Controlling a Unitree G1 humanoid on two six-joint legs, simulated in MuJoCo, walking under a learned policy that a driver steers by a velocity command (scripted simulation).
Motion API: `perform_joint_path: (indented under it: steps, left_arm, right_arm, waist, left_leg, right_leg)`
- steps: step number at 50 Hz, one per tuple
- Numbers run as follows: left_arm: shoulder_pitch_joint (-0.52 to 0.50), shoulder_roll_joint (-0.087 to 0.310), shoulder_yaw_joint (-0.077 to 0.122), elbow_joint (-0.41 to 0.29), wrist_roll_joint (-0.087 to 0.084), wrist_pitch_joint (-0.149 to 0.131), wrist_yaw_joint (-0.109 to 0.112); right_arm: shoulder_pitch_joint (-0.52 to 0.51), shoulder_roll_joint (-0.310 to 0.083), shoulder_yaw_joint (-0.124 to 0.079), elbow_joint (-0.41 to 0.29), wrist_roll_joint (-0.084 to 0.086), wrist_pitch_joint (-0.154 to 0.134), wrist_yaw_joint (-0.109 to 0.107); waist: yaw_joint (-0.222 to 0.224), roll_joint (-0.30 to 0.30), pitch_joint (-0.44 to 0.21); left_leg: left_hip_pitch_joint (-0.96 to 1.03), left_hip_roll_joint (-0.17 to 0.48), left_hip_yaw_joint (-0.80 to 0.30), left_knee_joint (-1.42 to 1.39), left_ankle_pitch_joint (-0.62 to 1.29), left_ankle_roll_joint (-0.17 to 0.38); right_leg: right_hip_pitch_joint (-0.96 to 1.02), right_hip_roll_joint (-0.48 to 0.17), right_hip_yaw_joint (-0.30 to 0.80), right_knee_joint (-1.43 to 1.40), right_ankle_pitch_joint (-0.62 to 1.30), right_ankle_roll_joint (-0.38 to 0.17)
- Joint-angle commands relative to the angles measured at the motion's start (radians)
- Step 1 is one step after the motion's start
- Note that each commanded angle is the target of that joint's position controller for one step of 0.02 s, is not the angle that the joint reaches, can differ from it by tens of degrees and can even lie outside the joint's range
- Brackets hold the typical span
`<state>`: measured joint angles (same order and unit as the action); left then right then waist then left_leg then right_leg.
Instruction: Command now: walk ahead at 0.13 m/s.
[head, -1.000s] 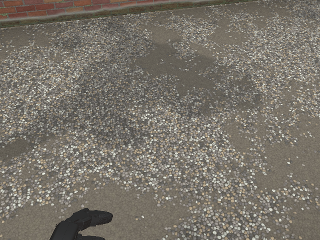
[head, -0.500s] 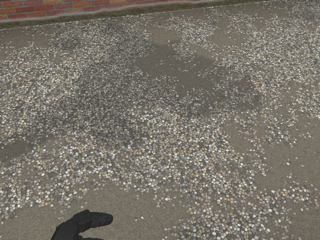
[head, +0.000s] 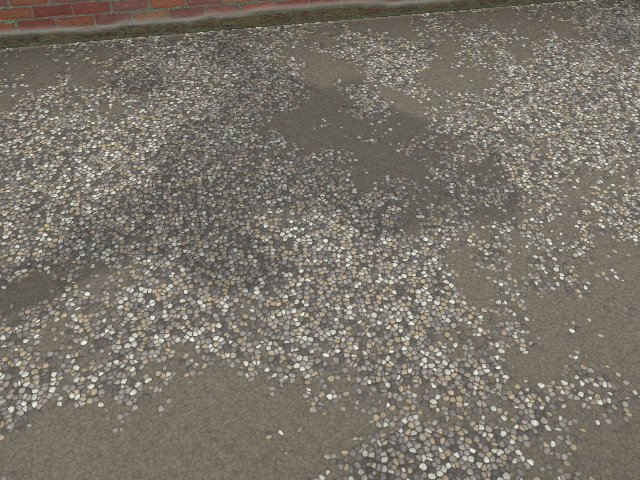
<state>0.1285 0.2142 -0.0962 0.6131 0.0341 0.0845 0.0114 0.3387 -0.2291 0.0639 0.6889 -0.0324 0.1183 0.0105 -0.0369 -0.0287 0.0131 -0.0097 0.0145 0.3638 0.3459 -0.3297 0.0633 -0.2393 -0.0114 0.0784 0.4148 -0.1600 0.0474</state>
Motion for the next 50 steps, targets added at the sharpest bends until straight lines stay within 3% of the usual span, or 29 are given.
perform_joint_path:
  steps: [1, 3, 4, 6, 9, 20, 32, 33, 35, 36, 38, 40, 43, 45, 46, 47, 48, 49, 50]
  left_arm:
    - [-0.038, 0.059, 0.031, -0.057, -0.003, -0.006, 0.009]
    - [-0.018, 0.053, 0.036, -0.042, -0.005, 0.003, 0.013]
    - [-0.004, 0.028, 0.035, -0.028, -0.005, 0.009, 0.015]
    - [0.022, 0.037, 0.043, -0.012, -0.013, 0.014, 0.02]
    - [0.054, 0.041, 0.051, 0.007, -0.014, 0.016, 0.028]
    - [0.13, 0.045, 0.066, 0.039, -0.005, 0.021, 0.036]
    - [0.15, 0.05, 0.077, 0.041, -0.005, 0.026, 0.036]
    - [0.146, 0.048, 0.079, 0.038, -0.014, 0.027, 0.036]
    - [0.146, 0.047, 0.079, 0.038, -0.014, 0.028, 0.036]
    - [0.107, 0.058, 0.085, 0.015, -0.026, 0.036, 0.048]
    - [0.095, 0.055, 0.086, 0.003, -0.03, 0.042, 0.054]
    - [0.117, 0.046, 0.087, 0.002, -0.022, 0.047, 0.058]
    - [0.152, 0.043, 0.088, 0.002, -0.011, 0.05, 0.06]
    - [0.159, 0.053, 0.089, 0.0, -0.011, 0.049, 0.058]
    - [0.199, 0.05, 0.083, 0.019, 0.003, 0.041, 0.044]
    - [0.201, 0.057, 0.083, 0.017, 0.009, 0.035, 0.039]
    - [0.196, 0.041, 0.072, 0.019, 0.015, 0.028, 0.031]
    - [0.131, 0.031, 0.061, 0.013, 0.015, 0.017, 0.023]
    - [0.033, 0.005, 0.048, -0.003, 0.002, 0.004, 0.011]
  right_arm:
    - [0.031, -0.108, -0.042, -0.028, 0.005, -0.001, -0.004]
    - [0.041, -0.095, -0.042, -0.01, 0.001, 0.002, -0.007]
    - [0.064, -0.078, -0.042, 0.026, -0.015, -0.002, -0.012]
    - [0.052, -0.084, -0.046, 0.042, -0.007, -0.004, -0.017]
    - [0.066, -0.086, -0.05, 0.076, -0.001, -0.002, -0.025]
    - [0.079, -0.062, -0.047, 0.135, -0.004, 0.016, -0.047]
    - [0.052, -0.055, -0.043, 0.133, -0.006, 0.021, -0.059]
    - [0.058, -0.05, -0.042, 0.136, -0.005, 0.02, -0.062]
    - [0.057, -0.05, -0.042, 0.136, -0.006, 0.018, -0.062]
    - [0.099, -0.077, -0.054, 0.154, 0.003, 0.021, -0.071]
    - [0.073, -0.09, -0.057, 0.143, 0.0, 0.019, -0.079]
    - [0.021, -0.097, -0.061, 0.128, -0.001, 0.012, -0.085]
    - [-0.019, -0.097, -0.061, 0.118, 0.002, 0.003, -0.086]
    - [0.028, -0.083, -0.057, 0.129, -0.003, 0.007, -0.087]
    - [0.012, -0.049, -0.044, 0.118, -0.017, 0.009, -0.078]
    - [0.048, -0.044, -0.042, 0.122, -0.017, 0.014, -0.074]
    - [0.092, -0.001, -0.027, 0.131, -0.023, 0.015, -0.066]
    - [0.136, 0.048, -0.009, 0.128, -0.025, 0.009, -0.054]
    - [0.161, 0.084, 0.011, 0.125, -0.034, -0.003, -0.042]
  waist:
    - [0.005, 0.042, -0.042]
    - [0.009, 0.057, -0.032]
    - [0.019, 0.065, -0.041]
    - [0.029, 0.062, 0.007]
    - [0.033, 0.045, 0.029]
    - [0.03, 0.008, 0.014]
    - [0.037, 0.004, 0.026]
    - [0.039, 0.007, 0.028]
    - [0.039, 0.005, 0.033]
    - [0.024, 0.036, 0.026]
    - [0.035, 0.054, 0.043]
    - [0.059, 0.079, 0.045]
    - [0.078, 0.039, 0.053]
    - [0.063, -0.04, 0.044]
    - [0.073, -0.1, 0.04]
    - [0.054, -0.121, 0.025]
    - [0.034, -0.148, -0.005]
    - [-0.015, -0.176, -0.007]
    - [-0.058, -0.152, 0.007]
  left_leg:
    - [0.039, 0.175, -0.151, -0.089, 0.503, -0.024]
    - [0.032, 0.179, -0.149, -0.096, 0.521, -0.019]
    - [0.023, 0.178, -0.154, -0.114, 0.449, -0.014]
    - [-0.005, 0.183, -0.149, -0.132, 0.398, -0.004]
    - [-0.008, 0.178, -0.139, -0.118, 0.418, 0.002]
    - [-0.045, 0.119, -0.12, -0.008, 0.241, 0.033]
    - [-0.128, 0.108, -0.142, 0.048, 0.023, 0.048]
    - [-0.139, 0.105, -0.136, 0.044, 0.006, 0.05]
    - [-0.15, 0.108, -0.141, 0.036, -0.013, 0.052]
    - [-0.131, 0.092, -0.144, 0.037, -0.033, 0.066]
    - [-0.156, 0.159, -0.178, -0.014, 0.01, 0.099]
    - [-0.195, 0.211, -0.193, -0.029, 0.066, 0.127]
    - [-0.246, 0.207, -0.171, 0.027, 0.086, 0.129]
    - [-0.257, 0.127, -0.129, 0.125, 0.02, 0.093]
    - [-0.268, 0.097, -0.111, 0.174, -0.018, 0.06]
    - [-0.251, 0.03, -0.103, 0.249, -0.11, 0.03]
    - [-0.211, -0.004, -0.132, 0.288, -0.241, 0.002]
    - [-0.161, 0.005, -0.21, 0.296, -0.275, -0.013]
    - [-0.089, 0.028, -0.269, 0.209, -0.214, -0.008]
  right_leg:
    - [-0.004, -0.05, 0.033, -0.011, 0.257, -0.062]
    - [-0.001, -0.047, 0.022, -0.009, 0.242, -0.063]
    - [0.017, -0.035, 0.011, -0.001, 0.109, -0.073]
    - [-0.009, -0.034, 0.009, 0.003, 0.081, -0.078]
    - [-0.031, -0.033, 0.004, 0.014, 0.099, -0.087]
    - [-0.046, -0.006, 0.013, 0.044, 0.239, -0.136]
    - [-0.076, 0.015, 0.037, 0.053, 0.17, -0.16]
    - [-0.072, 0.019, 0.037, 0.053, 0.171, -0.157]
    - [-0.07, 0.022, 0.034, 0.056, 0.158, -0.154]
    - [-0.109, 0.043, 0.02, 0.073, 0.072, -0.152]
    - [-0.137, 0.059, -0.023, 0.128, -0.008, -0.135]
    - [-0.13, 0.051, -0.041, 0.203, -0.086, -0.123]
    - [-0.111, 0.037, -0.034, 0.244, -0.051, -0.132]
    - [-0.091, 0.043, -0.002, 0.203, 0.15, -0.155]
    - [-0.056, 0.018, 0.039, 0.146, 0.271, -0.168]
    - [-0.076, -0.004, 0.12, 0.103, 0.276, -0.202]
    - [-0.103, -0.046, 0.226, 0.01, 0.131, -0.241]
    - [-0.176, -0.091, 0.318, -0.072, -0.092, -0.274]
    - [-0.256, -0.103, 0.335, -0.131, -0.24, -0.263]
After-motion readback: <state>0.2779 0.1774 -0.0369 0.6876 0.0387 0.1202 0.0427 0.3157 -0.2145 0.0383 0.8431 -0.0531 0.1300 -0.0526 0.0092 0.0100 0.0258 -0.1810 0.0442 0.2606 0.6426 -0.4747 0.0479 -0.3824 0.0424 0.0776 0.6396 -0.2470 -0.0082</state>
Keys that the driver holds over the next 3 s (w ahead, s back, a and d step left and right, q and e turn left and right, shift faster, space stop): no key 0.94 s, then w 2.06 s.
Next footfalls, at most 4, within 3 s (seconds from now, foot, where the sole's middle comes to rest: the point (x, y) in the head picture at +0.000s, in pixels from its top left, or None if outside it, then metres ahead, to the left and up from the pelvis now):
none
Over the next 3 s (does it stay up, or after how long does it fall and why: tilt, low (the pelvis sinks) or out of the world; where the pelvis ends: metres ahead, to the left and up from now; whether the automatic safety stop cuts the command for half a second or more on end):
stays up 0.00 -0.02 0.00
